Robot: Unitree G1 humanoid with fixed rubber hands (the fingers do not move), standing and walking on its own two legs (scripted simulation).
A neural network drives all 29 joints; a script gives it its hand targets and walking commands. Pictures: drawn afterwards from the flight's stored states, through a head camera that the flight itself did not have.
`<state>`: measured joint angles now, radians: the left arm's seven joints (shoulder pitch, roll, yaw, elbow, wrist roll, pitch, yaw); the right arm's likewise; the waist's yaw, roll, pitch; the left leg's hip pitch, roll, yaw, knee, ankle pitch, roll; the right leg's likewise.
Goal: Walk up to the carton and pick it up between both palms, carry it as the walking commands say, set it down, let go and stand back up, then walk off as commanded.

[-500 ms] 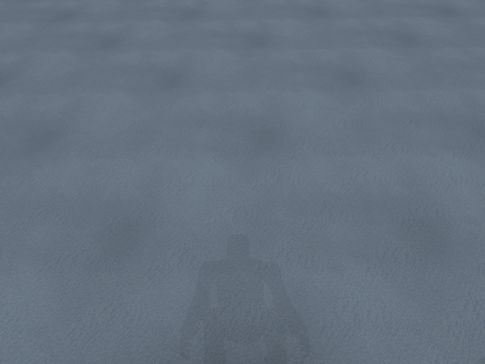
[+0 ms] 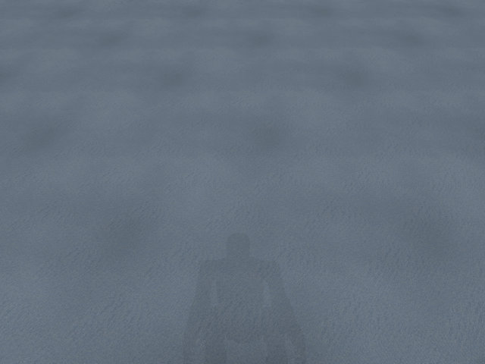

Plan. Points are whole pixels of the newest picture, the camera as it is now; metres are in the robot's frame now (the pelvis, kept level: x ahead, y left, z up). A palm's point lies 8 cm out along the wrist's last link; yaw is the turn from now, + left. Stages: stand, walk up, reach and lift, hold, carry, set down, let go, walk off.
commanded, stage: stand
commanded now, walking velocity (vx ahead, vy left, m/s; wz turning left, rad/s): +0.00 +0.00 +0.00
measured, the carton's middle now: out of the picture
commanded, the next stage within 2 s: walk off in 0.18 s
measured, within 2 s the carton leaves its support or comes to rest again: neither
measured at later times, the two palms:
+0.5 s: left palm out of the picture +0.00 +0.25 -0.14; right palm out of the picture +0.01 -0.24 -0.14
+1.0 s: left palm out of the picture -0.09 +0.30 -0.16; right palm out of the picture +0.14 -0.18 -0.13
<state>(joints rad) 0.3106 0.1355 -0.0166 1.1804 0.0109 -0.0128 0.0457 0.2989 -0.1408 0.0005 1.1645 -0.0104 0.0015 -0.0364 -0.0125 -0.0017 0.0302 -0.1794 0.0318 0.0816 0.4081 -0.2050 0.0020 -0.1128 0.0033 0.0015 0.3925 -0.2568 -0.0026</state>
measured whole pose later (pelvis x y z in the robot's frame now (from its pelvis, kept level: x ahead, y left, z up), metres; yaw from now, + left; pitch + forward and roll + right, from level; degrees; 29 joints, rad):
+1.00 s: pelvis -0.04 +0.03 -0.02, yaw +18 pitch +1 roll +0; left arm 0.24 0.27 0.08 0.95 0.03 0.03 0.03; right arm 0.15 -0.22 -0.07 0.87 -0.02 0.02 0.01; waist 0.01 -0.06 0.07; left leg -0.33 0.00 0.10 0.63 -0.32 0.05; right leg -0.39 -0.15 -0.12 0.98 -0.53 0.07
